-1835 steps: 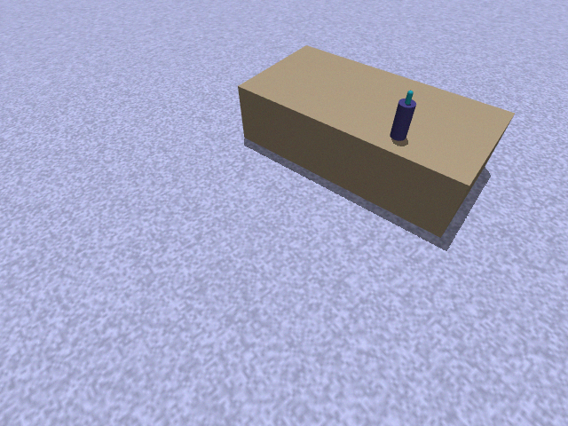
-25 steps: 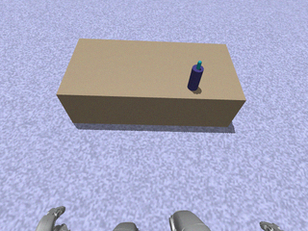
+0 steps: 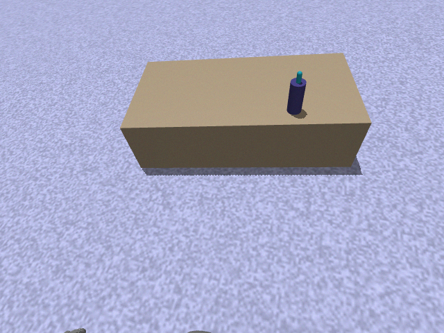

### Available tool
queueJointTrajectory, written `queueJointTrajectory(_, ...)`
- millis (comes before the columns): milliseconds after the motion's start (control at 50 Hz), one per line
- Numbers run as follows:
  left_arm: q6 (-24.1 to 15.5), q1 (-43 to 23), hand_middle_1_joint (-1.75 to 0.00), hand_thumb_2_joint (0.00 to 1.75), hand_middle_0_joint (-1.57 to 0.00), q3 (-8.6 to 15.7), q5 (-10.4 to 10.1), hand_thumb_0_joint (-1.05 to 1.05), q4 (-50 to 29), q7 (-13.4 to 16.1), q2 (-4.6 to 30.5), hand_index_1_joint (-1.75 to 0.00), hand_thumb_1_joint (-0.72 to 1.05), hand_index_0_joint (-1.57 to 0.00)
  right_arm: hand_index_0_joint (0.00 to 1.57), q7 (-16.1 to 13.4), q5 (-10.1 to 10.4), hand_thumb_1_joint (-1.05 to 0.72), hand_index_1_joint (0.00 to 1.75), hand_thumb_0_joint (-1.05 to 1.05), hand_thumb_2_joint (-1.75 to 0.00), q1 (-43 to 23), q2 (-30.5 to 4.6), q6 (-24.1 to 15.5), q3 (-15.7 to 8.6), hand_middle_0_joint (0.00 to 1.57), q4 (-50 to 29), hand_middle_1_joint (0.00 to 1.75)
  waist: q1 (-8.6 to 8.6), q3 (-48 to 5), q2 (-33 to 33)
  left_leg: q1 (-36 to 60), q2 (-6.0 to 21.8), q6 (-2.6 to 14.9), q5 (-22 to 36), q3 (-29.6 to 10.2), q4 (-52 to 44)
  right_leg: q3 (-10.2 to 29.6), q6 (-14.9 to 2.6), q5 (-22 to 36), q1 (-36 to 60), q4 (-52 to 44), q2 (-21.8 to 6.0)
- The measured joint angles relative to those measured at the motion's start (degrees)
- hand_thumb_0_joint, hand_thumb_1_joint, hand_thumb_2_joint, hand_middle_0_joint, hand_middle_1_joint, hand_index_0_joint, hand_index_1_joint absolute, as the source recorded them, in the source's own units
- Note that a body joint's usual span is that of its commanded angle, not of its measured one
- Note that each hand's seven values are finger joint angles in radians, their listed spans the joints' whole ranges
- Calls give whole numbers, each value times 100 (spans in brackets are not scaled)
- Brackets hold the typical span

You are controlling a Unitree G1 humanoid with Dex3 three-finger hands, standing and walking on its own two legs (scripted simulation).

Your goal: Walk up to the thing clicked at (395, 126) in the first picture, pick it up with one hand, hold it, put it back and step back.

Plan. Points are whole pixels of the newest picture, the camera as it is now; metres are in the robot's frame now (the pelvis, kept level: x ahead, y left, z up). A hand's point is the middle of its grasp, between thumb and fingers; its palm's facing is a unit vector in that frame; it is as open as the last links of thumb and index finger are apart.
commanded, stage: step back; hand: right
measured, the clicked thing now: (296, 92) +1.13 -0.24 -0.32
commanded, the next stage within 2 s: stand in 0.88 s
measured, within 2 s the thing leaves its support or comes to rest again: neither
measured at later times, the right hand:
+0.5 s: hand out of the picture +0.10 -0.28 -0.14, palm faces -0.07 +0.93 -0.37, open 7.4 cm
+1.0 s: hand (360, 323) +0.17 -0.22 -0.14, palm faces -0.03 +0.94 -0.33, open 7.4 cm
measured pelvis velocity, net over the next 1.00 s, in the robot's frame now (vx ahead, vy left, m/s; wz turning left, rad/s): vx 0.05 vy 0.03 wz -0.01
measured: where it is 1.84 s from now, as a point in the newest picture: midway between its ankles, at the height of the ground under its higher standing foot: outside the picture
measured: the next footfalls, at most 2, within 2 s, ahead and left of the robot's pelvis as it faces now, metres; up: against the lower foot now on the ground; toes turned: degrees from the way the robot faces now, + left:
left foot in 0.02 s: +0.02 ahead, +0.14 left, +0.00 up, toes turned -2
right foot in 0.30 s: +0.05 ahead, -0.12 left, +0.00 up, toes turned -2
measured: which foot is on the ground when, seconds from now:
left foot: up 0.00-0.00, down 0.02-0.32, up 0.34-0.60, down 0.62-1.00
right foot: down 0.00-0.06, up 0.08-0.28, down 0.30-1.00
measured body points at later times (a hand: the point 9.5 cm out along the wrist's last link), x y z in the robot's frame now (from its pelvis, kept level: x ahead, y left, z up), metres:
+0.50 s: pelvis +0.01 -0.01 +0.01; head +0.03 -0.03 +0.46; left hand +0.04 +0.30 -0.10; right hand +0.10 -0.33 -0.12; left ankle +0.04 +0.13 -0.68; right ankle +0.02 -0.12 -0.72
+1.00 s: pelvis +0.05 +0.03 +0.01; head +0.07 +0.03 +0.46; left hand +0.12 +0.33 -0.12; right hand +0.17 -0.27 -0.11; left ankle +0.08 +0.15 -0.72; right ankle +0.01 -0.11 -0.72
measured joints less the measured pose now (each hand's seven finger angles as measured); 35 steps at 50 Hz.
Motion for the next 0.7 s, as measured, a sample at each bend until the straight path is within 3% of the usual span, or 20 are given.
queueJointTrajectory(20,1,-43,-30,90,-20,0,-15,0,-17,-12,45,-30,90,-20,20,20,-15,-90,30,0,-90,35,35,-36,-4,20,73,30,-9,-10,-54,230,24,36,146,87,-511,-48,26,-33,-43,97,-52)
queueJointTrajectory(60,38,-78,-30,90,-20,20,-42,0,7,-7,175,-30,90,-20,20,40,-55,-90,30,1,-90,-23,226,-119,-15,20,219,30,87,107,-476,531,-200,64,913,320,-988,182,35,-101,-75,333,-285)
queueJointTrajectory(80,66,-25,-30,90,-20,22,-73,0,56,0,183,-30,90,-20,20,53,-77,-90,30,1,-90,1,285,-175,-12,20,218,30,104,55,-584,589,-239,75,974,401,-1059,313,12,-305,-132,485,-271)
queueJointTrajectory(140,130,52,-30,90,-20,-23,-115,0,325,-65,114,-30,91,-20,20,99,-63,-90,30,1,-90,143,300,-303,9,20,172,30,-90,-212,-478,574,-94,271,926,267,-1093,315,-24,-899,-328,1120,13)
queueJointTrajectory(240,-9,129,-30,90,-20,-11,-171,0,440,-188,127,-30,91,-20,20,119,-77,-90,30,0,-90,113,266,-365,16,21,129,30,-146,-275,-496,637,79,177,1031,250,-1268,242,-13,-627,-224,619,73)
queueJointTrajectory(300,-108,161,-30,90,-20,14,-147,0,510,-167,95,-30,91,-20,21,126,-56,-90,30,0,-90,37,152,-290,-12,21,85,30,-122,-248,-414,506,206,90,806,247,-916,139,-27,13,134,-258,169)
queueJointTrajectory(340,-191,164,-30,90,-20,20,-79,0,546,-113,-19,-30,91,-20,20,70,-29,-90,30,0,-90,-5,47,-212,-50,21,93,30,-120,-186,-154,281,307,196,371,-15,-254,-36,-61,292,221,-290,352)
queueJointTrajectory(400,-247,240,-30,90,-20,-7,-39,0,528,-92,-116,-30,90,-20,20,3,-10,-90,30,0,-90,-4,35,-163,-61,20,135,30,50,-223,-175,-238,-53,240,-54,-171,822,-22,-139,161,261,-278,288)
queueJointTrajectory(460,-299,301,-30,90,-20,-63,-87,0,543,-71,-201,-30,90,-20,20,26,23,-90,30,0,-90,-71,-37,-243,-69,20,109,30,101,-126,-105,-613,-90,211,263,-178,1114,-39,-96,252,456,-564,237)
queueJointTrajectory(540,-321,321,-30,90,-20,-120,-102,0,563,-48,-189,-30,90,-20,20,49,15,-90,30,0,-90,-173,-71,-258,-85,20,69,30,124,-13,-33,-745,84,131,535,-166,595,-55,-22,211,528,-621,192)
queueJointTrajectory(600,-257,223,-30,90,-20,-137,-127,0,555,-23,-104,-30,90,-20,20,52,31,-90,30,0,-90,-234,-10,-261,-58,20,99,30,97,59,-94,-495,228,117,780,74,-273,-88,60,21,480,-395,82)
queueJointTrajectory(640,-196,108,-30,90,-20,-147,-165,0,530,-7,-35,-30,90,-20,20,33,34,-90,30,0,-90,-282,56,-291,-45,20,147,30,68,112,-197,-253,188,100,1484,227,-833,-84,146,-199,383,-63,-52)
queueJointTrajectory(700,-84,-110,-30,90,-20,-155,-257,0,505,40,27,-30,90,-20,20,-5,28,-90,30,0,-90,-455,237,-310,26,20,210,30,110,235,-437,-199,56,76,1439,416,-761,174,118,-238,206,380,-183)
